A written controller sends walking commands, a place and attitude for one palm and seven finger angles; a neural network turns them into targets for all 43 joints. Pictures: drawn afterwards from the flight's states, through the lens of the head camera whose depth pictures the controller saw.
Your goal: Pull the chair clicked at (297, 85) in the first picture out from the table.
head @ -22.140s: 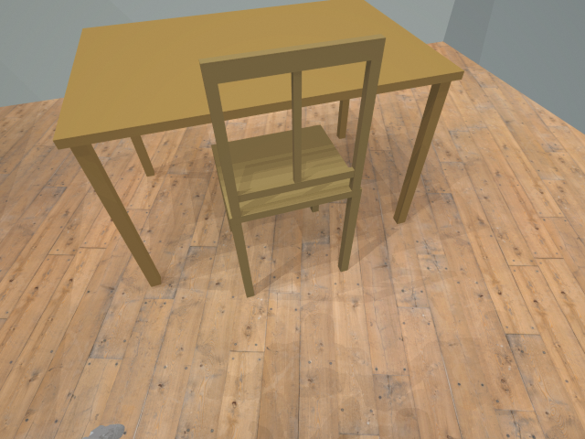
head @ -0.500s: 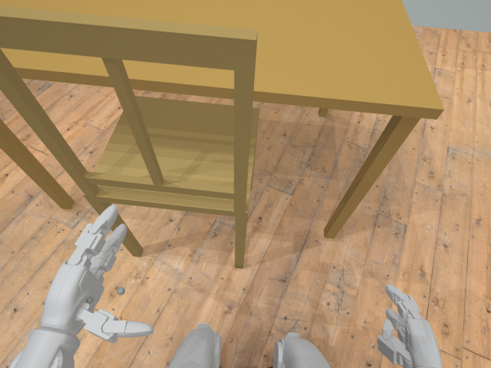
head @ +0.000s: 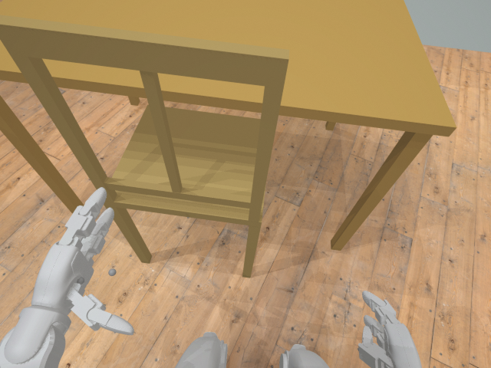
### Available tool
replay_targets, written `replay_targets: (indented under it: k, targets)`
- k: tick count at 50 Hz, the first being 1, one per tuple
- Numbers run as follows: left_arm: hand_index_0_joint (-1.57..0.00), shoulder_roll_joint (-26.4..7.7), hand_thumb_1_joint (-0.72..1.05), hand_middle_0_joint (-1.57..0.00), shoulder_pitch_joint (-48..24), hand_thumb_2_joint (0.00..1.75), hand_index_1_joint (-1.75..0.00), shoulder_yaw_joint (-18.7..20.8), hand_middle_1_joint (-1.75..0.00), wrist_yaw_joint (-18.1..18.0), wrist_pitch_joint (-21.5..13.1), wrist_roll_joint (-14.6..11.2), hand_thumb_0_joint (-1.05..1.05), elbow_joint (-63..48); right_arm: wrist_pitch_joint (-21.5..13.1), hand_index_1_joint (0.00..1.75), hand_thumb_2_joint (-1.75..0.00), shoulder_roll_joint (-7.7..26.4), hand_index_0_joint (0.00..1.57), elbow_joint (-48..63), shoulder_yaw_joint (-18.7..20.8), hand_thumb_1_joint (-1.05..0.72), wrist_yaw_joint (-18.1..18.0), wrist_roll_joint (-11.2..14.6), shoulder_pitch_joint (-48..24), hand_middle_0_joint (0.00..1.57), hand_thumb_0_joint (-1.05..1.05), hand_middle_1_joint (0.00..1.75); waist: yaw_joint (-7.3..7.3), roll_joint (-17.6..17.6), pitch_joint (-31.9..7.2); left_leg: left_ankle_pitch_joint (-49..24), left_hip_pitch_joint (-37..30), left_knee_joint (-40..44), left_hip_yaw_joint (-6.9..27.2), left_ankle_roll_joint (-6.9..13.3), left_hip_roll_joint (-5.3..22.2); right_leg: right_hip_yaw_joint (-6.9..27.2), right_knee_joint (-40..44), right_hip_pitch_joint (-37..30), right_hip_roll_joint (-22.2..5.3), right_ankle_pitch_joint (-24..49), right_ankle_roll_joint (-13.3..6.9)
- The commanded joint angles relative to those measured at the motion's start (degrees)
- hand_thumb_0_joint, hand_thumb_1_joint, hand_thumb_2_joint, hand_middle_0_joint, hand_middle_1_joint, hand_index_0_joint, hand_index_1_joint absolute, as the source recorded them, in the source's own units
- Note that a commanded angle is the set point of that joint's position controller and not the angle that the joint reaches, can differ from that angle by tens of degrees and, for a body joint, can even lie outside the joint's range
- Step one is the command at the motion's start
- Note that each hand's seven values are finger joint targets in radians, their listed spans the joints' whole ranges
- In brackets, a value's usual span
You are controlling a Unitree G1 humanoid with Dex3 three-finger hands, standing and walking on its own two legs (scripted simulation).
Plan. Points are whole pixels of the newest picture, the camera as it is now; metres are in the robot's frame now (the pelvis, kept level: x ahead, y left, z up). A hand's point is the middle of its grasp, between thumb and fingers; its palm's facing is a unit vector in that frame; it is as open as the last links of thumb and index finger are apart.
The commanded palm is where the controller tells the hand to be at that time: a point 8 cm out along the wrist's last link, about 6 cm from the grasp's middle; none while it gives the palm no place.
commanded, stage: raise the hand toward the chair's back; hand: left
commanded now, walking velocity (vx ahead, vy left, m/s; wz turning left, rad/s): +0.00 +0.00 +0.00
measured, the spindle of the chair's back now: (165, 142) +0.51 +0.20 +0.03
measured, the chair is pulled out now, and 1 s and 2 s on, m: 0.00 0.00 0.00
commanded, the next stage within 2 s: aim the fingers beside a spindle in 0.44 s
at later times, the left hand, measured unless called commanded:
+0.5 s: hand (130, 272) +0.24 +0.18 +0.05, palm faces -0.07 -1.00 -0.07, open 16.9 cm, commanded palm +0.23 +0.24 +0.05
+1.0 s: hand (139, 244) +0.29 +0.19 +0.03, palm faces -0.08 -0.99 -0.07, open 16.9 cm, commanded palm +0.27 +0.24 +0.03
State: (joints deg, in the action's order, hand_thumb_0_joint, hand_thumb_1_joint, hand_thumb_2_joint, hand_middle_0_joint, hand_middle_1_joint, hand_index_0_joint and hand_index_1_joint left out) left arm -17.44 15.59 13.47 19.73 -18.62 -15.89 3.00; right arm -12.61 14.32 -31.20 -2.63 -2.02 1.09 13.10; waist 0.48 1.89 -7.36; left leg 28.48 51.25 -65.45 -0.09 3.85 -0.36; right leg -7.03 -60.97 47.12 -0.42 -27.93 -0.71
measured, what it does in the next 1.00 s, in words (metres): stands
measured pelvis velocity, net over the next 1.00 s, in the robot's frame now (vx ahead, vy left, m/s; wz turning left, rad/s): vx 0.00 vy -0.04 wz -0.01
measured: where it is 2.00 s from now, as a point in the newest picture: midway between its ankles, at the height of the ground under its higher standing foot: outside the picture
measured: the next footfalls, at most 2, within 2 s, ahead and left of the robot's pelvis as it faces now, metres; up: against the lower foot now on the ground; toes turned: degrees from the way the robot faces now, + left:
none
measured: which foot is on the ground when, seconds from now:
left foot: down 0.00-1.00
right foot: down 0.00-1.00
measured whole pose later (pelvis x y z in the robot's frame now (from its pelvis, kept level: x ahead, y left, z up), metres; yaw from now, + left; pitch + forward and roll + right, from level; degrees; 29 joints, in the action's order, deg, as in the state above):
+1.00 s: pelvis +0.00 -0.04 -0.01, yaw -1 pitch +17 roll -2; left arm -20.0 4.1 18.5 25.0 -19.7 -18.3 17.2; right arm -13.4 15.9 -33.6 -1.5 -2.4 1.6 13.4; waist 2.1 2.3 -7.7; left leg 29.1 54.8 -67.0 0.6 1.0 1.6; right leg -7.5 -63.9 51.8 1.5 -29.2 -3.7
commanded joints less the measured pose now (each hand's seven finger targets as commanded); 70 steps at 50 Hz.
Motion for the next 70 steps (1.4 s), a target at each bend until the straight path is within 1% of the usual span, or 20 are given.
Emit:
replay_targets:
  k: [1, 4, 9, 14, 17, 19, 22, 27, 33, 40, 43, 49, 54, 56, 59, 64, 65, 67, 68, 70]
  targets:
    - [-0.06, -7.44, -0.5, -0.06, -2.91, 0.3, -0.08, 2.89, -0.08, 1.59, -1.32, -1.27, 0.0, -11.71, -3.63, 0.3, -0.9, 9.43, 0.2, 9.3, 4.39, -0.9, -0.62, 0.87, -1.7, 0.2, 0.0, 0.3, 0.52, 4.03, -13.92, -12.63, -16.58, 14.6, 8.59, -4.24, 1.98, 2.02, 7.77, -2.41, 1.53, 6.46, -1.24]
    - [-0.06, -9.21, -0.5, -0.06, -2.12, 0.3, -0.08, 5.37, -0.08, 0.16, -2.0, -1.9, 0.0, -14.51, -3.99, 0.3, -0.9, 9.15, 0.2, 9.17, 4.56, -0.9, -0.28, 0.5, -1.43, 0.2, 0.0, 0.3, -0.37, 5.57, -15.97, -17.0, -18.59, 14.43, 8.52, -4.81, 1.99, 1.89, 7.7, -3.41, 1.61, 7.99, -1.31]
    - [-0.06, -7.53, -0.5, -0.06, -2.13, 0.3, -0.08, 4.89, -0.08, -2.25, -4.28, -1.56, 0.0, -11.8, -3.87, 0.3, -0.9, 8.68, 0.2, 8.36, 4.54, -0.9, 0.0, 0.22, -1.64, 0.2, 0.0, 0.3, 0.38, 4.0, -11.33, -13.32, -14.26, 13.68, 7.15, -4.22, 1.6, 1.91, 7.61, -2.3, 1.63, 6.55, -1.43]
    - [-0.06, -7.05, -0.5, -0.06, -2.33, 0.3, -0.08, 2.84, -0.08, -0.86, -4.19, -0.56, 0.0, -9.73, -3.97, 0.3, -0.9, 9.22, 0.2, 8.54, 4.62, -0.9, 0.1, 0.51, -1.33, 0.2, 0.0, 0.3, 1.23, 3.53, -11.74, -11.41, -13.46, 13.17, 6.72, -3.43, 1.64, 2.56, 8.03, -2.03, 1.41, 5.92, -1.33]
    - [-0.06, -8.38, -0.5, -0.06, -2.52, 0.3, -0.08, 3.69, -0.08, -0.1, -3.94, -1.12, 0.0, -12.42, -4.15, 0.3, -0.9, 9.12, 0.2, 8.98, 4.68, -0.9, 0.02, 0.54, -1.29, 0.2, 0.0, 0.3, 0.67, 4.88, -14.67, -13.88, -14.83, 12.78, 6.0, -3.2, 1.32, 3.01, 8.54, -4.36, 1.31, 7.95, -1.36]
    - [-0.06, -8.7, -0.5, -0.06, -2.05, 0.3, -0.08, 4.52, -0.08, -0.16, -3.8, -1.6, 0.0, -12.66, -4.16, 0.3, -0.9, 8.86, 0.2, 8.82, 4.66, -0.9, -0.07, 0.56, -1.3, 0.2, 0.0, 0.3, 0.54, 3.37, -15.03, -15.21, -14.53, 12.42, 5.71, -3.02, 1.27, 3.09, 8.63, -5.47, 1.54, 9.24, -1.34]
    - [-0.06, -8.07, -0.5, -0.06, -2.48, 0.3, -0.08, 5.07, -0.08, -0.62, -4.38, -2.29, 0.0, -11.89, -4.12, 0.3, -0.9, 8.39, 0.2, 8.32, 4.58, -0.9, -0.28, 0.58, -1.68, 0.2, 0.0, 0.3, 0.78, 1.28, -13.54, -13.61, -12.49, 11.81, 5.12, -2.64, 1.06, 3.28, 8.93, -5.78, 1.54, 8.9, -1.24]
    - [-0.06, -6.54, -0.5, -0.06, -3.48, 0.3, -0.08, 3.45, -0.08, -0.3, -4.69, -1.86, 0.0, -9.03, -4.1, 0.3, -0.9, 8.19, 0.2, 7.85, 4.4, -0.9, -0.27, 0.68, -1.95, 0.2, 0.0, 0.3, 1.47, 1.57, -11.12, -11.04, -10.55, 11.02, 4.27, -2.3, 0.85, 3.86, 9.31, -4.38, 1.35, 7.28, -1.16]
    - [-0.06, -10.56, -0.5, -0.06, -9.68, 0.3, -0.08, 6.42, -0.08, 1.62, -4.86, -1.92, 0.0, -6.09, -4.0, 0.3, -0.9, 8.81, 0.2, 7.07, 4.22, -0.9, -1.01, 0.63, -1.52, 0.2, 0.0, 0.3, 1.54, 1.66, -12.83, -10.81, -7.71, 8.7, 3.36, -1.8, 0.61, 5.62, 8.91, -5.1, 1.22, 7.38, -1.25]
    - [-0.06, -12.81, -0.5, -0.06, -14.52, 0.3, -0.08, 9.9, -0.08, 2.96, -5.56, -3.39, 0.0, -0.48, -4.11, 0.3, -0.9, 8.64, 0.2, 5.78, 4.14, -0.9, -1.13, 0.81, -1.14, 0.2, 0.0, 0.3, 1.3, 1.1, -14.9, -11.98, -5.28, 6.59, 2.37, -1.65, 0.66, 7.81, 8.88, -6.99, 0.96, 8.65, -0.89]
    - [-0.06, -13.11, -0.5, -0.06, -17.12, 0.3, -0.08, 9.23, -0.08, 4.22, -5.22, -3.3, 0.0, 1.63, -4.06, 0.3, -0.9, 8.97, 0.2, 5.7, 3.95, -0.9, -1.06, 0.94, -1.11, 0.2, 0.0, 0.3, 1.44, 2.85, -15.11, -11.58, -3.96, 5.91, 2.02, -1.49, 0.61, 9.01, 8.97, -7.02, 0.61, 7.9, -0.85]
    - [-0.06, -13.32, -0.5, -0.06, -17.64, 0.3, -0.08, 9.76, -0.08, 5.63, -4.51, -3.94, 0.0, 3.4, -4.02, 0.3, -0.9, 9.56, 0.2, 5.76, 4.4, -0.9, -0.6, 0.96, 0.16, 0.2, 0.0, 0.3, 1.14, 0.92, -18.6, -15.24, -4.62, 5.67, 2.06, -1.35, 0.7, 8.61, 7.58, -8.61, 0.57, 13.34, -0.49]
    - [-0.06, -13.53, -0.5, -0.06, -20.49, 0.3, -0.08, 10.05, -0.08, 4.16, -5.78, -3.42, 0.0, 3.98, -3.97, 0.3, -0.9, 9.67, 0.2, 5.41, 4.61, -0.9, -0.22, 0.66, 0.61, 0.2, 0.0, 0.3, 1.45, 1.93, -17.02, -14.31, -4.92, 5.7, 2.27, -1.5, 0.87, 7.42, 6.63, -5.01, 0.81, 11.73, -0.74]
    - [-0.06, -13.61, -0.5, -0.06, -21.36, 0.3, -0.08, 10.14, -0.08, 3.65, -6.05, -3.18, 0.0, 5.58, -3.77, 0.3, -0.9, 9.87, 0.2, 5.27, 4.6, -0.9, -0.17, 0.61, 0.79, 0.2, 0.0, 0.3, 1.78, -0.14, -16.25, -12.65, -3.54, 5.55, 2.27, -1.47, 0.87, 7.6, 6.81, -4.44, 0.79, 9.92, -0.61]
    - [-0.06, -13.93, -0.5, -0.06, -24.23, 0.3, -0.08, 9.72, -0.08, 3.38, -6.4, -2.27, 0.0, 6.99, -3.55, 0.3, -0.9, 10.07, 0.2, 5.13, 4.45, -0.9, -0.22, 0.52, 1.13, 0.2, 0.0, 0.3, 2.02, 1.61, -16.77, -12.18, -3.54, 5.41, 2.45, -1.48, 0.93, 7.2, 5.79, -2.71, 0.87, 9.24, -0.81]
    - [-0.06, -13.85, -0.5, -0.06, -25.19, 0.3, -0.08, 9.18, -0.08, 3.93, -6.87, -2.44, 0.0, 5.01, -3.5, 0.3, -0.9, 10.19, 0.2, 5.32, 4.61, -0.9, 0.01, 0.3, 1.69, 0.2, 0.0, 0.3, 1.55, 4.04, -22.08, -15.97, -7.73, 5.36, 2.87, -1.64, 1.03, 6.54, 4.69, -3.04, 0.92, 12.58, -0.96]
    - [-0.06, -14.96, -0.5, -0.06, -25.08, 0.3, -0.08, 10.04, -0.08, 3.85, -6.57, -2.34, 0.0, 6.2, -3.24, 0.3, -0.9, 10.44, 0.2, 5.22, 4.62, -0.9, 0.01, 0.3, 1.98, 0.2, 0.0, 0.3, 1.5, 2.45, -21.61, -15.92, -7.16, 5.55, 3.18, -1.74, 1.18, 6.15, 4.43, -2.89, 1.04, 12.36, -1.0]
    - [-0.06, -13.89, -0.5, -0.06, -28.0, 0.3, -0.08, 8.84, -0.08, 3.77, -6.43, -2.13, 0.0, 6.82, -3.03, 0.3, -0.9, 10.39, 0.2, 4.8, 4.6, -0.9, -0.05, 0.37, 1.88, 0.2, 0.0, 0.3, 2.16, 2.78, -20.8, -15.59, -7.47, 5.46, 3.63, -1.91, 1.33, 5.72, 3.97, -0.65, 1.08, 11.63, -0.96]
    - [-0.06, -13.11, -0.5, -0.06, -28.11, 0.3, -0.08, 7.95, -0.08, 3.71, -6.48, -1.97, 0.0, 6.46, -3.08, 0.3, -0.9, 10.43, 0.2, 4.96, 4.52, -0.9, 0.03, 0.25, 1.75, 0.2, 0.0, 0.3, 2.04, 4.27, -20.84, -16.2, -8.26, 5.51, 3.97, -1.97, 1.32, 5.41, 3.65, 0.51, 1.11, 11.35, -1.19]
    - [-0.06, -13.15, -0.5, -0.06, -26.27, 0.3, -0.08, 8.79, -0.08, 3.22, -6.06, -2.01, 0.0, 8.2, -2.78, 0.3, -0.9, 10.51, 0.2, 4.87, 4.68, -0.9, 0.14, 0.18, 2.09, 0.2, 0.0, 0.3, 1.62, 3.35, -20.31, -16.22, -8.28, 5.73, 3.94, -2.24, 1.36, 5.16, 3.75, 0.78, 1.01, 11.26, -1.14]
